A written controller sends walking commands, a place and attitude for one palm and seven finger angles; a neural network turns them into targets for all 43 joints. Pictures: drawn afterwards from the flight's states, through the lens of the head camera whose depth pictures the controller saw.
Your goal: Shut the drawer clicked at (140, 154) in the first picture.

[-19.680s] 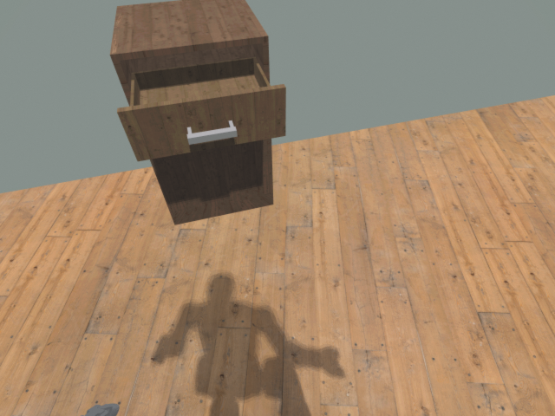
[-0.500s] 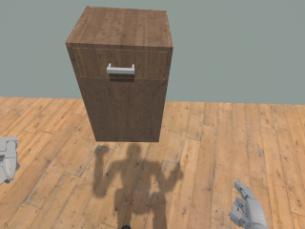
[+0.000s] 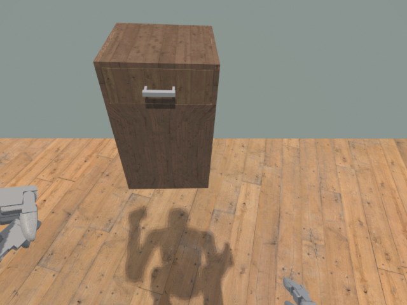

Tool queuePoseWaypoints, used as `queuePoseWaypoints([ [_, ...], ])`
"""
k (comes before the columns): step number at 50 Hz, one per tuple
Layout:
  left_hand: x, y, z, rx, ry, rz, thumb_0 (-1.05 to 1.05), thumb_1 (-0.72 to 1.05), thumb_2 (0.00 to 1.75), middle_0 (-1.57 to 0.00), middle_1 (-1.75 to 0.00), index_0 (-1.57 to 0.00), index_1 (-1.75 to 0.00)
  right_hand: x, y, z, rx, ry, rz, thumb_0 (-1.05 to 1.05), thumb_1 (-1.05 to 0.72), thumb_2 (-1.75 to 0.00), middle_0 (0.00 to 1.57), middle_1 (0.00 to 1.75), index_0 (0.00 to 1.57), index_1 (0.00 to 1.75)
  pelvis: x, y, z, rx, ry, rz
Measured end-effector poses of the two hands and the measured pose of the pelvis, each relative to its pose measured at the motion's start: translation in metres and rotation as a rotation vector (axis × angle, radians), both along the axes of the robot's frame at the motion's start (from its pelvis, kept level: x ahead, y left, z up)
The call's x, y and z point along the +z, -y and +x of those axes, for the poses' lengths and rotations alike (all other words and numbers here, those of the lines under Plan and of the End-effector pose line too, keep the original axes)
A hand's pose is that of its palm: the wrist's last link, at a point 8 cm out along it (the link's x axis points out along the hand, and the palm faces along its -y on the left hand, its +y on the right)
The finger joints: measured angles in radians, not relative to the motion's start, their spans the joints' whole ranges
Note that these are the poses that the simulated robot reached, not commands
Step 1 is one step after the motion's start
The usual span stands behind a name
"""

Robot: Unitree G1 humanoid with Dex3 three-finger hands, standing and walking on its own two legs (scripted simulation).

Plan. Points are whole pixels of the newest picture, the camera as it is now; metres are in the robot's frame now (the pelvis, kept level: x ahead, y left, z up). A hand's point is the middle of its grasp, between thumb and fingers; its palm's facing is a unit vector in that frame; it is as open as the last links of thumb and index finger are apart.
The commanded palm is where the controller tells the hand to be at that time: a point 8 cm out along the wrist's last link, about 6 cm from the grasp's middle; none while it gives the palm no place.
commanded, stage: stop stepping back and stand still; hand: left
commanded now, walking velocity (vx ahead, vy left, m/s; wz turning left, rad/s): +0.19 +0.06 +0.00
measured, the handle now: (159, 90) +0.92 +0.19 -0.06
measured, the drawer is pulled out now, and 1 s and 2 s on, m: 0.00 0.00 0.00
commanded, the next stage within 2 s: let the arm hang, fingers relaxed in 0.26 s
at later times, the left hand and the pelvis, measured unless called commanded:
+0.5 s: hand (75, 273) +0.19 +0.24 -0.01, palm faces +0.22 -0.88 -0.42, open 3.1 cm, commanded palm none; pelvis +0.00 -0.01 -0.02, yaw +5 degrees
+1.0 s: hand out of the picture -0.05 +0.19 -0.16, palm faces +0.10 -0.96 -0.25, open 5.9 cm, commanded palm none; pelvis -0.01 -0.01 +0.01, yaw +4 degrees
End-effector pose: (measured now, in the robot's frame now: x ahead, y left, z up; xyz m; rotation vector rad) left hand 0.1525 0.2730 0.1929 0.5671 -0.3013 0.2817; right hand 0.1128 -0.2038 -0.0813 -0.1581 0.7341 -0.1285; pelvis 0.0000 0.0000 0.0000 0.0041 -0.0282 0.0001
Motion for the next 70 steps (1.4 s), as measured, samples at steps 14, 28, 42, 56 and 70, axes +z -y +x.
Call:
queuePoseWaypoints([
  [14, -0.011, -0.002, -0.02, 0.075, 0.027, -0.051, 0.01, 0.88, 0.9, -1.41, -1.6, -1.41, -1.6, 0.01, 0.067, 0.009, -0.047, 0.008, -0.178, 0.01, -0.91, -0.9, 0.2, 0.3, 0.2, 0.3, -0.006, 0.007, -0.005, 0.017, 0.009, 0.0],
  [28, -0.252, 0.017, -0.023, 0.222, -0.938, -0.425, 0.0, 0.9, 0.9, -1.27, -1.47, -1.27, -1.46, -0.046, 0.038, 0.013, 0.068, -0.195, -0.004, 0.01, -0.91, -0.9, 0.2, 0.29, 0.2, 0.3, -0.015, 0.01, -0.001, 0.09, 0.017, 0.003],
  [42, -0.324, 0.033, -0.201, 0.463, -1.581, -0.589, 0.01, 0.9, 0.9, -0.76, -0.97, -0.76, -0.92, -0.055, 0.045, -0.102, -0.001, -0.634, -0.042, 0.01, -0.92, -0.9, 0.2, 0.29, 0.2, 0.3, 0.002, 0.011, -0.009, 0.081, -0.006, -0.018],
  [56, -0.326, 0.039, -0.18, 0.428, -1.597, -0.593, 0.0, 0.91, 0.9, -0.29, -0.41, -0.29, -0.4, -0.061, 0.024, -0.114, -0.035, -0.674, 0.015, 0.01, -0.91, -0.9, 0.2, 0.29, 0.2, 0.3, 0.006, 0.003, -0.004, 0.062, 0.001, -0.01],
  [70, -0.325, 0.041, -0.118, 0.342, -1.507, -0.575, 0.0, 0.91, 0.9, -0.2, -0.31, -0.21, -0.3, -0.061, 0.013, -0.097, -0.053, -0.645, 0.034, 0.0, -0.91, -0.9, 0.2, 0.29, 0.2, 0.3, 0.008, -0.001, 0.007, 0.052, 0.0, -0.005],
])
